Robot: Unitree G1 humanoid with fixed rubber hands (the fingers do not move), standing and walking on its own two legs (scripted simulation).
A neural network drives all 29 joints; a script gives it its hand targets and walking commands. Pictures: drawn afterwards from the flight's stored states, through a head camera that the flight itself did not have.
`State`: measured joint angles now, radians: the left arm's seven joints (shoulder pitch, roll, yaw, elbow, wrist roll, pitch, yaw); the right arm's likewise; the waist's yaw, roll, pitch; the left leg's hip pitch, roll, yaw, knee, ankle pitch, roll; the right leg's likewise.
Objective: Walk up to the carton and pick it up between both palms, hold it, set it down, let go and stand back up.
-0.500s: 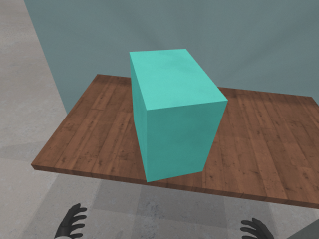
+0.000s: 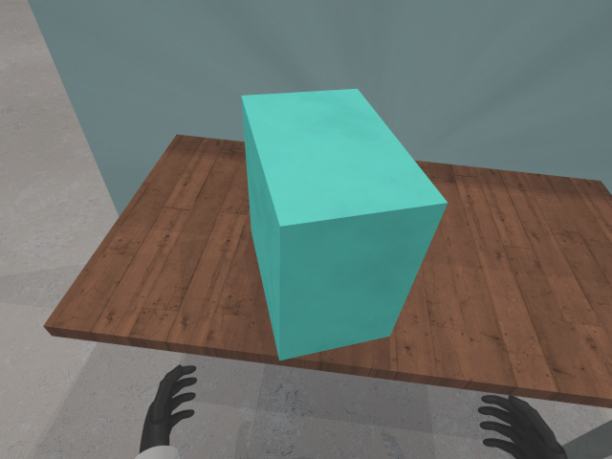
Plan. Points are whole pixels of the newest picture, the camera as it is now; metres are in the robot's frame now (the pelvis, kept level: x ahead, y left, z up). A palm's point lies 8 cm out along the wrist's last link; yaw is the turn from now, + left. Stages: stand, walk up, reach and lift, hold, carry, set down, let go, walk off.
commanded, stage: reach and lift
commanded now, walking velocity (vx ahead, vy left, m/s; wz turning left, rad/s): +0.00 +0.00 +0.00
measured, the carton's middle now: (319, 221) +0.47 +0.02 +0.07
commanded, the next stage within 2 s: none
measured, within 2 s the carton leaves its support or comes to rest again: neither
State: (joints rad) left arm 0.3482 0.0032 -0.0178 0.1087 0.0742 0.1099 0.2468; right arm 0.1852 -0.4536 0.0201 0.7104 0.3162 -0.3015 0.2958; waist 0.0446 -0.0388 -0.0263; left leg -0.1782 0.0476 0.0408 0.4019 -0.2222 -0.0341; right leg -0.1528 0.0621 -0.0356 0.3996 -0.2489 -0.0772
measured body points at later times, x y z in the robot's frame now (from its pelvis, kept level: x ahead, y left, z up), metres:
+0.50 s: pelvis -0.01 -0.02 +0.00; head +0.00 -0.01 +0.45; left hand +0.21 +0.16 +0.02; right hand +0.23 -0.28 +0.00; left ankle -0.01 +0.14 -0.74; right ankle -0.02 -0.07 -0.74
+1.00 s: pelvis -0.03 -0.01 +0.00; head -0.02 +0.00 +0.45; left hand +0.25 +0.17 +0.08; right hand +0.30 -0.26 +0.06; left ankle -0.01 +0.14 -0.74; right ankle -0.02 -0.07 -0.74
